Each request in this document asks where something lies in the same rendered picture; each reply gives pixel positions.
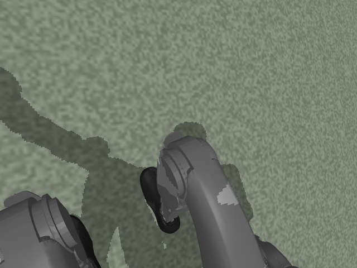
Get right robot foot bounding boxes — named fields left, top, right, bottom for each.
left=140, top=167, right=180, bottom=233

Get right robot hand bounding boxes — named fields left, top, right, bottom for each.
left=255, top=235, right=292, bottom=268

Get left robot foot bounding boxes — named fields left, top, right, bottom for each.
left=70, top=215, right=101, bottom=268

